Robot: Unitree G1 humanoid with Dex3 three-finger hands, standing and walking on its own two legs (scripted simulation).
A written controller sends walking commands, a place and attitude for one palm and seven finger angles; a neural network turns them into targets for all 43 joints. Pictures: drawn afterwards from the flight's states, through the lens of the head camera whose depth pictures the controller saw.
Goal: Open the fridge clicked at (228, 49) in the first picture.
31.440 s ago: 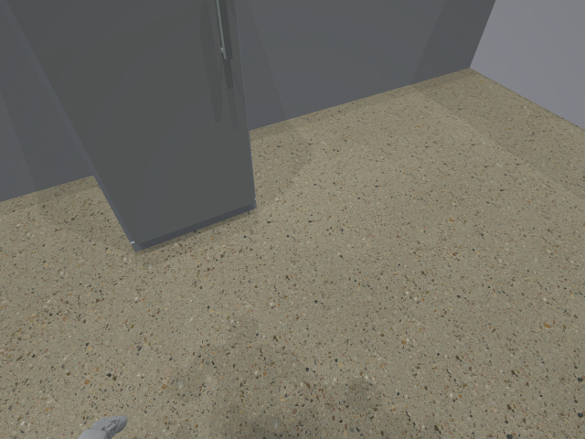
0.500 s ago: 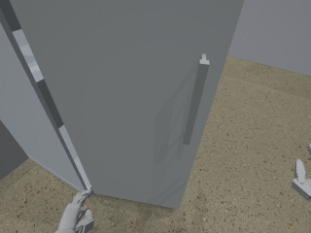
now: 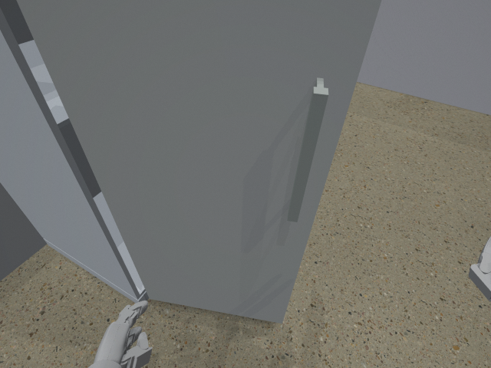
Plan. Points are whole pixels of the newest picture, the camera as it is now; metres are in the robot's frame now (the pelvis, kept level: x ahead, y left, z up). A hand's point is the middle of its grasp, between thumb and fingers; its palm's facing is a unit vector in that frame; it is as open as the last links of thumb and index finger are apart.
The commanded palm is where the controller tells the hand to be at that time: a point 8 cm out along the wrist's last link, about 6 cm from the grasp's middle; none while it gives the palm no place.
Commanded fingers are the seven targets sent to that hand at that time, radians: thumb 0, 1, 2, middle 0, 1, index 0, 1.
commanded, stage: step back with the hand held close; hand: right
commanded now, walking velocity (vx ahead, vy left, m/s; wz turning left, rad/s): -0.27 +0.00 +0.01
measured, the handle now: (304, 159) +0.43 -0.11 +0.14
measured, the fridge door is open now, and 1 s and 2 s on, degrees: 70 70 70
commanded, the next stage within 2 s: stop stepping back and stand still in 1.20 s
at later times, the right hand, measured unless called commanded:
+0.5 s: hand out of the picture +0.15 -0.28 +0.15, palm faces +0.43 +0.77 -0.48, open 7.4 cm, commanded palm +0.09 -0.32 +0.17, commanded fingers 0.00 -0.90 -0.90 0.20 0.30 0.20 0.30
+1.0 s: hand out of the picture +0.09 -0.31 +0.15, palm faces +0.41 +0.80 -0.44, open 7.4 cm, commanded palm +0.04 -0.33 +0.17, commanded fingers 0.00 -0.90 -0.90 0.20 0.30 0.20 0.30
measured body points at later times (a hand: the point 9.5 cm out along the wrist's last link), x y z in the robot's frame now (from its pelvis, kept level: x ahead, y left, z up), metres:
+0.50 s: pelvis -0.06 -0.02 -0.01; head -0.05 -0.02 +0.44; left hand +0.12 +0.23 -0.09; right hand +0.12 -0.32 +0.18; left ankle -0.01 +0.12 -0.74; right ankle +0.02 -0.09 -0.74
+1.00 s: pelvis -0.11 -0.04 -0.01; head -0.09 -0.07 +0.44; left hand +0.08 +0.18 -0.08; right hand +0.06 -0.35 +0.18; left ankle -0.24 +0.08 -0.74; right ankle +0.02 -0.09 -0.74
